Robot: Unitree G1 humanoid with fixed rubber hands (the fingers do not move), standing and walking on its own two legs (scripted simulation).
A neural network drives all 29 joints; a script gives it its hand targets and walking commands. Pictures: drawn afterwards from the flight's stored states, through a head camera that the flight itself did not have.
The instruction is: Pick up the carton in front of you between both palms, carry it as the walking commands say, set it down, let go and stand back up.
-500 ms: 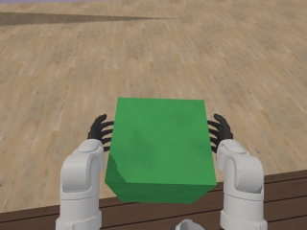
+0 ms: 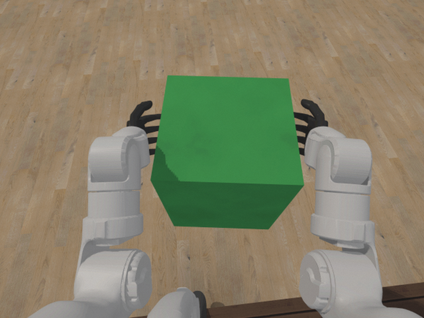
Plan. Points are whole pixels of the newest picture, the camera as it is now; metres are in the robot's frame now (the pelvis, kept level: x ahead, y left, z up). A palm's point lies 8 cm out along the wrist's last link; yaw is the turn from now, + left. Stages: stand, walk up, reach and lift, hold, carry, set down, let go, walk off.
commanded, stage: carry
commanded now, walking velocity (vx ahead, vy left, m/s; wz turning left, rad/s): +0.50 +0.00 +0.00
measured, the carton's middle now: (224, 161) +0.39 +0.00 +0.03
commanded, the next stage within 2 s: none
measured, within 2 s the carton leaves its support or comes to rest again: neither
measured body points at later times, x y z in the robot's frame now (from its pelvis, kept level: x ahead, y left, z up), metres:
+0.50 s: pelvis +0.37 -0.04 -0.11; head +0.38 -0.06 +0.34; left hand +0.74 +0.10 +0.03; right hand +0.76 -0.21 +0.03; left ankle +0.18 +0.09 -0.68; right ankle +0.44 -0.09 -0.83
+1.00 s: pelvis +0.70 -0.03 -0.10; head +0.78 -0.04 +0.34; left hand +1.07 +0.10 -0.03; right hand +1.06 -0.21 -0.03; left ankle +0.75 +0.03 -0.83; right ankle +0.59 -0.14 -0.74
